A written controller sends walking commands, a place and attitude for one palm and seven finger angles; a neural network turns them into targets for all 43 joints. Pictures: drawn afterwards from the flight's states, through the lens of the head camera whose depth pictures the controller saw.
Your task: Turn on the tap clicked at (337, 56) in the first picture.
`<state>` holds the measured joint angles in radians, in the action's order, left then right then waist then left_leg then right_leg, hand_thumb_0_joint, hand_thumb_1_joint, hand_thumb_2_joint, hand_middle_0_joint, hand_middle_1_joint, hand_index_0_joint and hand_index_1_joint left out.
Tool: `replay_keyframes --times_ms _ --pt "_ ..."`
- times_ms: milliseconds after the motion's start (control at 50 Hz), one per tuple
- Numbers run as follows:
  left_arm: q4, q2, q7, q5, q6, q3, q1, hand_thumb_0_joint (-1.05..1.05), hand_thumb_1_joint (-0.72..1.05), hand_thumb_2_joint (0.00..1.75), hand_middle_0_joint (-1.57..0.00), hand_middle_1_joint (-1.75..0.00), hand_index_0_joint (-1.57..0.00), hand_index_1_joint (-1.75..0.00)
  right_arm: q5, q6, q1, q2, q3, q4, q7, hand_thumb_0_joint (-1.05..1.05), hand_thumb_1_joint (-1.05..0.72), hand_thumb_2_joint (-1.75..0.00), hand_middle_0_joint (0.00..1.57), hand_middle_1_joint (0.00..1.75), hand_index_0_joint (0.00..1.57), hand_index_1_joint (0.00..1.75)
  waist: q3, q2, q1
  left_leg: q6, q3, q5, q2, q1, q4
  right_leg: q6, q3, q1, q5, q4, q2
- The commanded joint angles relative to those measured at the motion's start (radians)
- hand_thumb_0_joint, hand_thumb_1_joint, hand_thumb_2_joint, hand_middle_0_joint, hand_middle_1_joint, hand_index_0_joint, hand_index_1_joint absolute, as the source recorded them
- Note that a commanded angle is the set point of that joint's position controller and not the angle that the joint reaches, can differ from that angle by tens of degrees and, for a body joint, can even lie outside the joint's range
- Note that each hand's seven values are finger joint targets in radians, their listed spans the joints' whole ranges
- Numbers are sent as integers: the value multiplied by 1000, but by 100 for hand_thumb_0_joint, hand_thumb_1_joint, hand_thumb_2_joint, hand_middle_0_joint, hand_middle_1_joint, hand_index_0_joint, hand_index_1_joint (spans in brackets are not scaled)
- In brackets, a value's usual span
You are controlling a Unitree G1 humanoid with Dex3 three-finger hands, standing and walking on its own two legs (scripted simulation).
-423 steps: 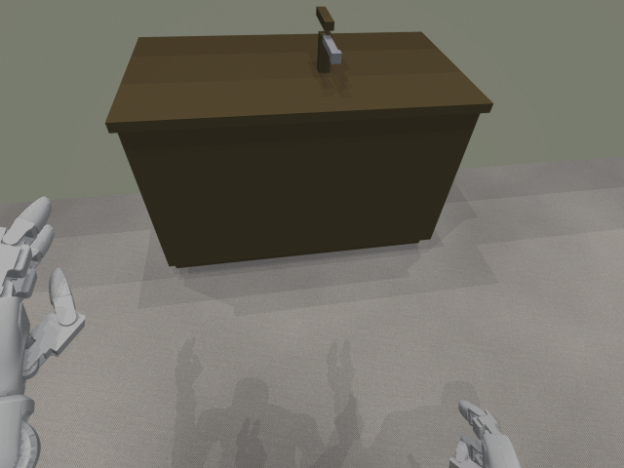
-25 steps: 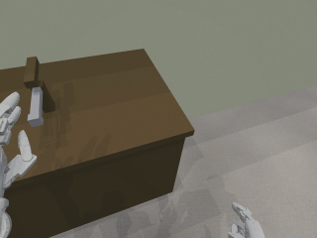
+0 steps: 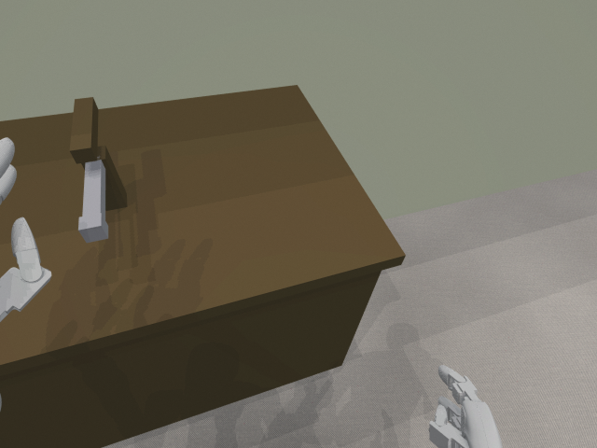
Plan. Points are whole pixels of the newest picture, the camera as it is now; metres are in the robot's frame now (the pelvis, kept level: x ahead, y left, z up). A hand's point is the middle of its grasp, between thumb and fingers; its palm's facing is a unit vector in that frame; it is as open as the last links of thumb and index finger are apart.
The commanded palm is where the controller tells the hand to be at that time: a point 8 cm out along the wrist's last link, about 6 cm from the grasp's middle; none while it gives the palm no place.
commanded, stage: come to a stop and stand still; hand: left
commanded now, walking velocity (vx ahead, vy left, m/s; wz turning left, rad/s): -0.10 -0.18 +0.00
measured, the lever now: (93, 228) +0.37 +0.30 +0.08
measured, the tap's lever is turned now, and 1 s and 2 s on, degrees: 0 0 0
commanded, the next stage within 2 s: look again from close up in 1.48 s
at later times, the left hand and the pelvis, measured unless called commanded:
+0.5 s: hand out of the picture +0.25 +0.30 +0.21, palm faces +0.47 -0.78 -0.42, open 7.4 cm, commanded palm +0.17 +0.29 +0.20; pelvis +0.00 +0.01 +0.02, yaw +0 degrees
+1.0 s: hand out of the picture +0.21 +0.29 +0.18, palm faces +0.41 -0.85 -0.34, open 7.4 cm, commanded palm +0.15 +0.32 +0.20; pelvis -0.01 +0.04 +0.02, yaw +0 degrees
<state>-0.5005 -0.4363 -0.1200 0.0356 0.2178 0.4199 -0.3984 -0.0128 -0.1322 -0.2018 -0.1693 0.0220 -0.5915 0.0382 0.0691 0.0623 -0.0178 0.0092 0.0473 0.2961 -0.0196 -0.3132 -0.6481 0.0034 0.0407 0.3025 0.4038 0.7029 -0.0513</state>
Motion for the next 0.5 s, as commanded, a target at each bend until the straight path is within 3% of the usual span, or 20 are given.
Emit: replay_keyframes --times_ms 0,20,40,60,120,160,200,240,360,380,400,420,440,480 --pt "-198 -120 -4 11 60 100 -21 0 90 90 -20 -30 -20 -30 -8 -65 67 -135 20 143 -17 0 -90 -90 20 30 20 30 -195 -90 22 -48 -86 -206 -86 -32 139 -19 -26 -258 -336 -280 15" --pt "-165 -87 -1 21 45 83 -67 0 90 90 -20 -30 -20 -30 -11 -60 64 -140 31 144 -16 0 -90 -90 20 30 20 30 -181 -9 16 -22 -48 -142 -34 -9 106 -47 -90 -207 -352 -286 -19" --pt "-161 -67 1 26 37 59 -72 0 90 90 -20 -30 -20 -30 -7 -48 41 -149 36 137 -18 0 -90 -90 20 30 20 30 -168 38 6 -13 -42 -164 -12 37 88 -71 -113 -146 -358 -294 -43" --pt "-166 -86 -4 30 32 70 -49 0 90 90 -20 -30 -20 -30 -6 -42 50 -144 30 132 -14 0 -90 -90 20 30 20 30 -171 -11 5 -10 -40 -189 -17 69 116 -66 -98 -126 -370 -290 -40" --pt "-194 -116 -11 19 21 70 63 0 90 90 -20 -30 -20 -30 0 -38 96 -137 10 130 7 0 -90 -90 20 30 20 30 -147 -161 17 -21 -103 -300 -88 118 265 1 -15 -122 -334 -247 35" --pt "-177 -88 -9 18 13 32 108 0 90 90 -20 -30 -20 -30 3 -36 88 -134 7 134 13 0 -90 -90 20 30 20 30 -149 -175 22 -24 -124 -347 -112 117 288 7 -5 -151 -310 -257 46" --pt "-180 -75 -11 16 6 16 112 0 90 90 -20 -30 -20 -30 2 -34 89 -131 9 139 12 0 -90 -90 20 30 20 30 -167 -143 26 -21 -98 -339 -103 131 275 6 -10 -180 -339 -296 37" --pt "-196 -64 -11 20 2 2 103 0 90 90 -20 -30 -20 -30 3 -33 101 -131 4 141 11 0 -90 -90 20 30 20 30 -168 -164 24 -17 -84 -317 -85 125 285 5 -5 -195 -349 -309 42" --pt "-235 -87 -23 27 -2 37 26 0 90 90 -20 -30 -20 -30 0 -16 111 -134 12 162 9 0 -90 -90 20 30 20 30 -194 -158 29 -9 -66 -227 -51 96 290 -4 -24 -242 -372 -353 30" --pt "-452 -883 -3 -145 105 615 1027 0 90 90 -20 -30 -20 -30 60 -59 -31 -172 33 138 10 0 -90 -90 20 30 20 30 -60 -7 71 -39 -31 -346 -90 -4 110 10 -109 -55 -448 -425 -44" --pt "153 -260 41 -44 57 216 427 0 90 90 -20 -30 -20 -30 33 -58 37 -56 -5 73 10 0 -90 -90 20 30 20 30 -242 23 45 -32 -15 -355 2 116 187 -70 -110 -160 -587 -339 -67" --pt "128 -98 42 7 37 120 215 0 90 90 -20 -30 -20 -30 -5 -64 39 -140 54 161 -11 0 -90 -90 20 30 20 30 -295 -194 68 -12 16 -455 -21 247 201 -69 -103 -179 -662 -263 -29" --pt "14 -88 55 4 60 55 208 0 90 90 -20 -30 -20 -30 2 -66 9 -163 56 174 -18 0 -90 -90 20 30 20 30 -318 -226 60 -21 13 -511 -54 233 154 -38 -106 -186 -641 -256 -29" --pt "-92 -65 48 19 68 6 74 0 90 90 -20 -30 -20 -30 -6 -70 54 -156 42 187 -42 0 -90 -90 20 30 20 30 -282 -180 69 -21 -4 -451 -55 189 178 -17 -80 -208 -550 -284 -25"
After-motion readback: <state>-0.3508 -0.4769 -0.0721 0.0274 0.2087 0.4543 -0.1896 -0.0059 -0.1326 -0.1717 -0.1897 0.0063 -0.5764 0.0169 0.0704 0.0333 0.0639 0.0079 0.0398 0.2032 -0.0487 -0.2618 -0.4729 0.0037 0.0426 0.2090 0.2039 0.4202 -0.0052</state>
